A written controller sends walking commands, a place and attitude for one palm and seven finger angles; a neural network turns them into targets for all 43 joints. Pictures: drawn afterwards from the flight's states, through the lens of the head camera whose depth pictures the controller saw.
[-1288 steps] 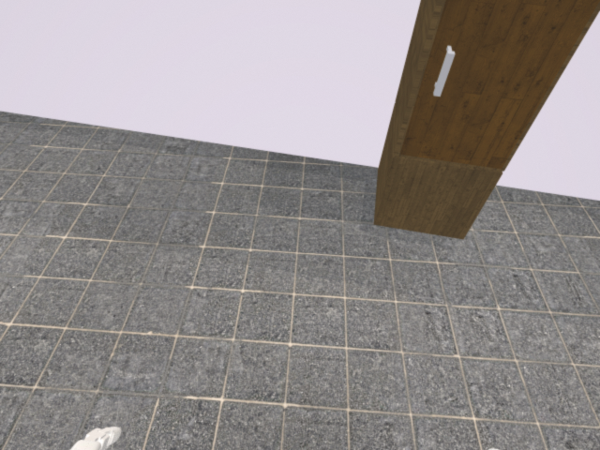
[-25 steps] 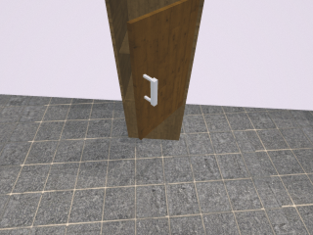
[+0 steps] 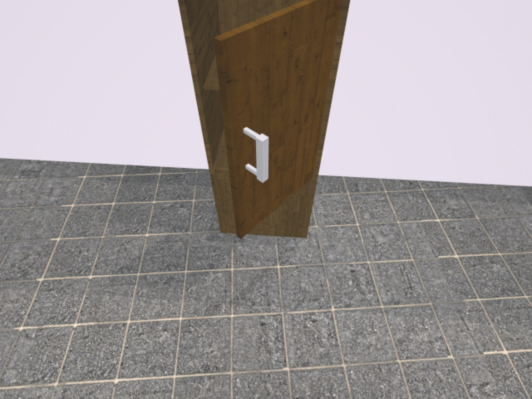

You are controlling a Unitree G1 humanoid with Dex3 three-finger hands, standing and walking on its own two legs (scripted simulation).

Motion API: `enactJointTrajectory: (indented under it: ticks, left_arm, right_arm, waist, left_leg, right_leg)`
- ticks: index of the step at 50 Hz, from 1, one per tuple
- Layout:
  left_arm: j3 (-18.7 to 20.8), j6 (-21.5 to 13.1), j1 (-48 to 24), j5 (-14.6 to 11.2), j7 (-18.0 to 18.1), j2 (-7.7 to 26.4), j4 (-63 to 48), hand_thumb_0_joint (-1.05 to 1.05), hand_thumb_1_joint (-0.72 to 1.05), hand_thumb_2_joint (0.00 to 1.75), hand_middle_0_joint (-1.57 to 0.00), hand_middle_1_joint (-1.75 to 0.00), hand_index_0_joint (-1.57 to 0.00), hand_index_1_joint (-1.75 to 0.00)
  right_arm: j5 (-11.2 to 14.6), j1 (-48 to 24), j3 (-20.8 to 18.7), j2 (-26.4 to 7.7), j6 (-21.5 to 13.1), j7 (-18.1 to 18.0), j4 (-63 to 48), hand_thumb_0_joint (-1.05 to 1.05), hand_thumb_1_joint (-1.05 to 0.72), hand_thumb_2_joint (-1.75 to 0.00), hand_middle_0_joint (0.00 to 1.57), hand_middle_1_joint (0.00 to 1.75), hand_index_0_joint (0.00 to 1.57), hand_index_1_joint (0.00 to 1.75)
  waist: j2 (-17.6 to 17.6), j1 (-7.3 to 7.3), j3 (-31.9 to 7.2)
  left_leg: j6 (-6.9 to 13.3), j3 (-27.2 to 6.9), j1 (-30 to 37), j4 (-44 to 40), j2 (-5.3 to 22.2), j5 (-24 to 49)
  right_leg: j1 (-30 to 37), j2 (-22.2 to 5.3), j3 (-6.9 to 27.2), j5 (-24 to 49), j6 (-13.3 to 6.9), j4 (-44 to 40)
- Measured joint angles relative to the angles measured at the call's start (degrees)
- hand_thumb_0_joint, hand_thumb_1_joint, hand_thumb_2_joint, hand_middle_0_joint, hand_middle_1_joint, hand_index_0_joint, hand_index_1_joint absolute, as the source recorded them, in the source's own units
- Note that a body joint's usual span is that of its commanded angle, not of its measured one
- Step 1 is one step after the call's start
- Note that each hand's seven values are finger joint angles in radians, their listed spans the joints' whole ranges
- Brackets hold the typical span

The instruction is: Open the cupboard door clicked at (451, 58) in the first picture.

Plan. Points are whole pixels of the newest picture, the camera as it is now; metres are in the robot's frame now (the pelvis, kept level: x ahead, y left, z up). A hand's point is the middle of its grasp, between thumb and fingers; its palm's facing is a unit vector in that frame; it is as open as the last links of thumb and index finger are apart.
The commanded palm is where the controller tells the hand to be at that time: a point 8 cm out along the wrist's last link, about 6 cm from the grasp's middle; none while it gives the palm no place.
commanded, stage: walk to a spot facing it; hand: left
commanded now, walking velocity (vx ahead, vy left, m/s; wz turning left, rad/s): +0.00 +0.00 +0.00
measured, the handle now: (255, 155) +0.61 +0.06 -0.02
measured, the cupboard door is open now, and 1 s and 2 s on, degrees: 51 51 51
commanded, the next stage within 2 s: none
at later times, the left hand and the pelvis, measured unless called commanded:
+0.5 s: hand out of the picture +0.06 +0.19 -0.18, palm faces -0.09 -0.97 -0.24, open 7.4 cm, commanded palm none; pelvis -0.01 -0.01 -0.01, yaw -10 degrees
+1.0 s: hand out of the picture +0.10 +0.11 -0.16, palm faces -0.34 -0.91 -0.26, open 7.4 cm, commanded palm none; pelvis +0.00 -0.06 +0.00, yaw -26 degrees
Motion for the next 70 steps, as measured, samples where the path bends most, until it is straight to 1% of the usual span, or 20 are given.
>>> enactJointTrajectory:
  ticks: [9,15,22,27,29,31,32,33,35,37,40,47,53,57,60,61,62,64,67,70]
  left_arm:
    - [0.51,0.40,-0.41,0.09,-0.11,0.03,-0.69,0.01,0.91,0.90,-0.20,-0.30,-0.20,-0.30]
    - [2.36,2.30,-0.67,0.54,-0.85,0.69,-2.46,0.01,0.91,0.90,-0.20,-0.30,-0.20,-0.30]
    - [3.96,3.63,-2.42,0.81,-1.67,3.10,-5.38,0.01,0.91,0.90,-0.20,-0.30,-0.20,-0.30]
    - [4.68,4.41,-5.37,1.04,-2.49,4.12,-7.91,0.01,0.91,0.90,-0.20,-0.30,-0.20,-0.30]
    - [4.71,4.05,-6.23,1.03,-2.80,4.19,-9.10,0.01,0.91,0.90,-0.20,-0.30,-0.20,-0.30]
    - [4.69,3.32,-6.39,1.01,-3.08,4.52,-10.43,0.01,0.91,0.90,-0.20,-0.30,-0.20,-0.30]
    - [4.73,2.70,-6.31,1.19,-3.00,4.84,-10.96,0.01,0.91,0.90,-0.20,-0.30,-0.20,-0.30]
    - [4.70,2.21,-6.50,1.24,-2.69,4.87,-11.14,0.01,0.91,0.90,-0.20,-0.30,-0.20,-0.30]
    - [4.42,1.84,-6.41,1.07,-2.09,4.78,-11.46,0.01,0.91,0.90,-0.20,-0.30,-0.20,-0.30]
    - [4.33,1.95,-5.65,1.00,-1.57,4.61,-11.74,0.00,0.91,0.90,-0.20,-0.30,-0.20,-0.30]
    - [3.97,1.81,-4.17,0.82,-1.11,4.15,-11.59,0.00,0.91,0.90,-0.20,-0.30,-0.20,-0.30]
    - [3.35,1.80,-1.03,0.76,-0.91,2.49,-11.60,0.01,0.90,0.90,-0.20,-0.30,-0.21,-0.30]
    - [3.43,2.00,0.35,1.19,-1.04,2.55,-12.03,0.01,0.90,0.90,-0.20,-0.30,-0.21,-0.30]
    - [3.82,2.38,0.72,1.38,-1.05,3.53,-12.14,0.01,0.90,0.90,-0.20,-0.30,-0.21,-0.30]
    - [4.23,2.85,0.86,1.15,-0.98,4.63,-12.04,0.01,0.90,0.90,-0.20,-0.30,-0.21,-0.30]
    - [4.30,3.03,1.15,0.85,-1.07,4.80,-12.21,0.01,0.90,0.90,-0.20,-0.30,-0.21,-0.30]
    - [4.44,3.23,0.35,0.65,-1.24,5.46,-11.94,0.01,0.90,0.90,-0.20,-0.30,-0.21,-0.30]
    - [4.85,3.54,-1.37,0.78,-1.69,6.96,-12.10,0.01,0.90,0.90,-0.20,-0.30,-0.21,-0.30]
    - [5.51,3.48,-3.50,1.13,-2.55,8.46,-13.02,0.01,0.91,0.90,-0.20,-0.30,-0.20,-0.30]
    - [5.57,3.59,-5.18,0.98,-3.25,9.10,-14.19,0.01,0.91,0.90,-0.20,-0.30,-0.20,-0.30]
  right_arm:
    - [-0.08,-0.41,-0.29,-0.26,0.35,-0.32,-0.25,0.01,-0.91,-0.90,0.20,0.30,0.20,0.30]
    - [-0.09,-1.69,-1.83,-0.71,1.48,-0.70,-2.52,0.01,-0.91,-0.90,0.20,0.30,0.20,0.30]
    - [-0.24,-2.61,-3.08,-1.78,1.50,-0.90,-5.70,0.00,-0.91,-0.90,0.20,0.30,0.20,0.30]
    - [-0.94,-3.08,-3.37,-3.35,0.76,-0.90,-7.74,0.00,-0.91,-0.90,0.20,0.30,0.20,0.30]
    - [-1.13,-3.29,-3.41,-4.14,0.96,-0.69,-8.22,0.00,-0.91,-0.90,0.20,0.30,0.20,0.30]
    - [-0.97,-3.31,-3.49,-4.79,1.37,-0.37,-8.71,0.00,-0.91,-0.90,0.21,0.30,0.20,0.30]
    - [-0.66,-3.47,-3.60,-4.97,1.74,-0.18,-8.91,0.00,-0.91,-0.90,0.21,0.30,0.20,0.30]
    - [-0.41,-4.10,-3.79,-5.24,2.35,-0.02,-9.05,0.01,-0.91,-0.90,0.21,0.30,0.20,0.30]
    - [-0.06,-5.47,-4.05,-5.57,3.38,0.24,-9.40,0.01,-0.91,-0.90,0.20,0.30,0.20,0.30]
    - [0.06,-7.08,-4.17,-5.61,3.80,0.51,-10.01,0.01,-0.91,-0.90,0.20,0.30,0.20,0.30]
    - [0.21,-9.36,-4.22,-5.52,3.42,0.75,-11.70,0.01,-0.91,-0.90,0.20,0.30,0.20,0.30]
    - [0.57,-12.55,-4.03,-5.31,3.34,0.27,-14.05,0.01,-0.91,-0.90,0.20,0.30,0.20,0.30]
    - [0.87,-13.52,-3.70,-4.38,3.27,0.26,-15.02,0.01,-0.91,-0.90,0.20,0.30,0.20,0.30]
    - [1.26,-13.40,-3.32,-3.43,2.64,0.32,-15.92,0.01,-0.91,-0.90,0.20,0.30,0.20,0.30]
    - [1.51,-12.28,-2.78,-2.89,1.60,0.26,-16.64,0.01,-0.91,-0.90,0.20,0.30,0.20,0.30]
    - [1.34,-11.27,-2.52,-3.25,0.95,0.22,-17.17,0.01,-0.91,-0.90,0.20,0.30,0.20,0.30]
    - [1.05,-10.67,-2.49,-3.05,0.43,-0.02,-17.13,0.01,-0.91,-0.90,0.20,0.30,0.20,0.30]
    - [0.33,-9.43,-1.80,-2.48,0.45,-0.21,-17.03,0.01,-0.91,-0.90,0.21,0.30,0.20,0.30]
    - [-0.42,-6.78,-1.03,-2.20,0.54,-0.40,-16.80,0.01,-0.91,-0.90,0.21,0.30,0.20,0.30]
    - [-0.60,-4.52,-0.89,-2.61,0.68,-0.33,-16.05,0.01,-0.90,-0.90,0.21,0.30,0.20,0.30]
  waist:
    - [0.14,0.33,0.00]
    - [0.01,0.50,1.10]
    - [-1.42,0.47,1.87]
    - [-0.28,0.73,3.34]
    - [1.03,0.77,3.66]
    - [1.99,0.96,3.42]
    - [2.16,1.11,3.20]
    - [2.62,1.12,3.47]
    - [2.60,1.05,3.87]
    - [1.78,1.45,3.86]
    - [0.66,1.77,3.76]
    - [0.26,2.47,2.74]
    - [-1.18,3.66,2.35]
    - [-2.47,3.97,2.01]
    - [-3.11,3.39,1.16]
    - [-2.16,2.87,0.29]
    - [-2.61,2.48,0.46]
    - [-3.87,2.82,1.62]
    - [-3.66,2.64,2.52]
    - [-2.62,2.27,3.06]
  left_leg:
    - [-0.34,0.51,-0.12,0.82,0.56,-0.78]
    - [-0.64,2.92,-2.44,5.50,2.15,-3.44]
    - [-0.60,6.47,-4.62,8.84,3.37,-5.36]
    - [-0.96,9.53,-4.09,8.92,4.75,-5.44]
    - [-1.73,10.31,-3.88,9.28,5.90,-5.60]
    - [-2.86,10.97,-4.58,11.80,7.34,-6.93]
    - [-2.83,10.65,-5.81,14.83,7.96,-8.53]
    - [-2.80,8.38,-7.70,19.92,7.87,-12.81]
    - [-2.62,3.65,-11.94,31.52,5.73,-17.60]
    - [-2.74,1.45,-15.25,39.22,3.92,-16.40]
    - [-3.31,-0.40,-17.94,42.52,2.41,-12.83]
    - [-4.05,-3.97,-19.50,39.83,1.24,-9.78]
    - [-3.73,-4.74,-18.31,33.38,0.00,-11.37]
    - [-3.01,-4.92,-15.66,25.82,-1.22,-11.98]
    - [-2.34,-5.12,-10.66,13.90,-1.59,-7.17]
    - [-1.13,-5.86,-8.61,8.97,-0.50,-4.50]
    - [-0.32,-5.55,-8.61,9.01,-0.68,-4.12]
    - [0.35,-3.74,-7.69,9.66,-0.51,-5.20]
    - [0.20,-1.98,-5.65,7.34,1.20,-4.88]
    - [-0.09,-0.01,-4.06,5.44,2.95,-4.25]
  right_leg:
    - [-0.31,0.48,0.54,-0.45,-0.29,0.61]
    - [-3.68,1.66,2.99,-1.97,-0.72,5.16]
    - [-8.56,2.56,6.30,-3.33,-0.67,10.87]
    - [-14.80,0.91,4.27,-13.30,0.81,26.55]
    - [-14.41,-0.05,3.20,-13.16,1.05,25.05]
    - [-11.93,-0.75,2.51,-7.44,1.17,17.93]
    - [-11.36,-0.54,2.80,-3.99,0.44,15.55]
    - [-11.77,0.20,2.87,-4.17,-0.49,16.44]
    - [-11.47,1.02,3.41,-5.58,-1.95,16.35]
    - [-10.73,1.75,4.98,-4.66,-2.59,13.63]
    - [-9.52,2.87,7.73,-1.50,-2.85,8.92]
    - [-7.37,5.75,12.16,1.44,-3.19,3.86]
    - [-7.05,7.35,15.59,1.53,-3.00,3.73]
    - [-7.64,8.07,18.13,1.05,-2.15,4.63]
    - [-8.93,8.96,19.79,-0.38,-1.03,7.14]
    - [-10.12,10.02,19.42,-1.66,-0.56,9.22]
    - [-11.96,9.50,18.05,-6.40,0.33,13.70]
    - [-16.23,7.49,13.76,-13.07,2.47,25.28]
    - [-21.52,4.61,8.99,-13.65,4.44,38.31]
    - [-23.48,1.46,6.69,-11.59,5.26,40.88]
